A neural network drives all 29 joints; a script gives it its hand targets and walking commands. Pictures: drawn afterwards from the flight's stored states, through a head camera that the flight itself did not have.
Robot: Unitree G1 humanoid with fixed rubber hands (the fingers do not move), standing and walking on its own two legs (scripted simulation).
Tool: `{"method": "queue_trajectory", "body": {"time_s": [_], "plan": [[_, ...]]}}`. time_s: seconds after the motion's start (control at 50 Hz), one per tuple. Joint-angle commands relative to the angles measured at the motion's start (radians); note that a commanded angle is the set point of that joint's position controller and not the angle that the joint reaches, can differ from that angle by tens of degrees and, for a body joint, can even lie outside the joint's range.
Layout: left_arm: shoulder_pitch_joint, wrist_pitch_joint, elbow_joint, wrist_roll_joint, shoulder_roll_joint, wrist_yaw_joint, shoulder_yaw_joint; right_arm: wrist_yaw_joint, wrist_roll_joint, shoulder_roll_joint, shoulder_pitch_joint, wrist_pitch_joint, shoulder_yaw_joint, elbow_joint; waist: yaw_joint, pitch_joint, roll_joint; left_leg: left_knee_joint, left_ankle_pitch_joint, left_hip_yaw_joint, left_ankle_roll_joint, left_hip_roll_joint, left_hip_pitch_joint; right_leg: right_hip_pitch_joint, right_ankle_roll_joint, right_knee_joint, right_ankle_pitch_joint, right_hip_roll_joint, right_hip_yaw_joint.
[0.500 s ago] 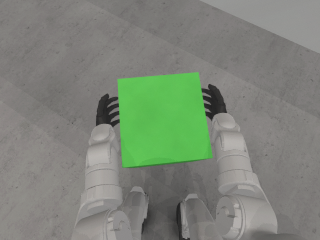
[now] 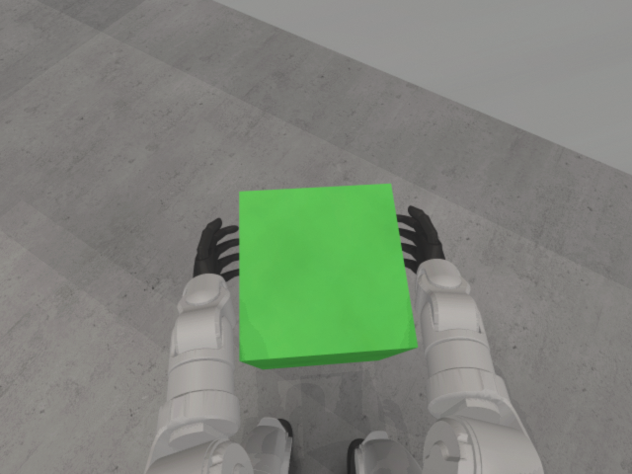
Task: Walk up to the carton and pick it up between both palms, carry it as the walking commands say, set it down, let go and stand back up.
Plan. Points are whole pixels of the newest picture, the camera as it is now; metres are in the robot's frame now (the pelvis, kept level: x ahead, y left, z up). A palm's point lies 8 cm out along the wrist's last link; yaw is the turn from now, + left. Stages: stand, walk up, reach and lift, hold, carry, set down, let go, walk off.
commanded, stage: reach and lift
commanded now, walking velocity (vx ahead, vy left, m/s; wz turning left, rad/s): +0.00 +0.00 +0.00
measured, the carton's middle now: (318, 288) +0.36 +0.03 -0.11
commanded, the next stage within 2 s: none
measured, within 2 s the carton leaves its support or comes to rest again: neither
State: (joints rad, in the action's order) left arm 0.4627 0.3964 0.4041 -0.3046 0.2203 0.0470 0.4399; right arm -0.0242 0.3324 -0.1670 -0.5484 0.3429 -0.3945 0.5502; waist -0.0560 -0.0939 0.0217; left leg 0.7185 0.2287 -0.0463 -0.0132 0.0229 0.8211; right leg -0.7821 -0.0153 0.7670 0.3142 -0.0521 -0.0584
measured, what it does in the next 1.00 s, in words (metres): stands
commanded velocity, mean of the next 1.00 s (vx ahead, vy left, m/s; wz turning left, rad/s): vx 0.00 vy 0.00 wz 0.00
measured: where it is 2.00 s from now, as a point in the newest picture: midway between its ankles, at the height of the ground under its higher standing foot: outside the picture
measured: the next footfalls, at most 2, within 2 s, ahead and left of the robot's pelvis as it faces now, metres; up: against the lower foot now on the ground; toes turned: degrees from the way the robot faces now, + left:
none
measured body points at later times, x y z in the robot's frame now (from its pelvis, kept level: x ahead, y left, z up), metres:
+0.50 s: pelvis +0.02 -0.01 +0.03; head +0.04 -0.01 +0.48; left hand +0.33 +0.17 +0.04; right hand +0.36 -0.12 +0.04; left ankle +0.06 +0.13 -0.70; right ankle +0.02 -0.11 -0.70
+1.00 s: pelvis +0.02 -0.01 +0.04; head -0.03 +0.00 +0.49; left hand +0.32 +0.17 +0.09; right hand +0.34 -0.12 +0.09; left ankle +0.06 +0.13 -0.70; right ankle +0.02 -0.11 -0.70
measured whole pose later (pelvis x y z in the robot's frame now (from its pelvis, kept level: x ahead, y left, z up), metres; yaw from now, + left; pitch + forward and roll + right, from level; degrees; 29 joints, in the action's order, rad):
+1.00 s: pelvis +0.02 -0.01 +0.04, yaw +0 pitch -7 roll +0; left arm 0.35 0.74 0.30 -0.31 0.18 0.03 0.30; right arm 0.00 0.32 -0.19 -0.38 0.69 -0.27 0.40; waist -0.06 0.01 0.01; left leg 0.36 0.14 -0.06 -0.02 0.01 0.09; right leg -0.05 -0.03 0.39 0.22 -0.05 -0.06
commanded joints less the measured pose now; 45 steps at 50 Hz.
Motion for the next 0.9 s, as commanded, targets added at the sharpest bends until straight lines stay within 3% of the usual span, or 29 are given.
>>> {"method": "queue_trajectory", "body": {"time_s": [0.0,0.3,0.68,0.88], "plan": [[0.528,-0.021,0.065,0.163,0.973,-0.267,-0.615,-0.261,-0.139,-0.956,-0.446,-0.001,0.549,0.097,-0.011,-0.567,-0.007,-0.067,-0.271,-0.016,0.008,0.078,-0.507,0.216,-0.012,-0.146,-0.241,-0.057,-0.030],[0.441,0.043,0.057,0.178,0.971,-0.269,-0.619,-0.249,-0.168,-0.957,-0.397,0.052,0.595,0.033,-0.021,-0.434,-0.012,-0.206,-0.308,-0.021,0.009,0.066,-0.694,0.410,-0.008,-0.286,-0.265,-0.044,-0.036],[0.383,0.221,-0.043,0.233,0.961,-0.265,-0.656,-0.228,-0.242,-0.952,-0.380,0.211,0.648,-0.114,-0.030,-0.216,-0.016,-0.344,-0.278,-0.012,0.002,0.051,-0.864,0.619,-0.004,-0.436,-0.239,-0.015,-0.057],[0.379,0.316,-0.099,0.254,0.933,-0.263,-0.669,-0.228,-0.261,-0.911,-0.372,0.296,0.627,-0.167,-0.002,-0.118,-0.025,-0.374,-0.203,-0.011,-0.004,0.045,-0.904,0.625,-0.012,-0.482,-0.156,-0.006,-0.052]]}}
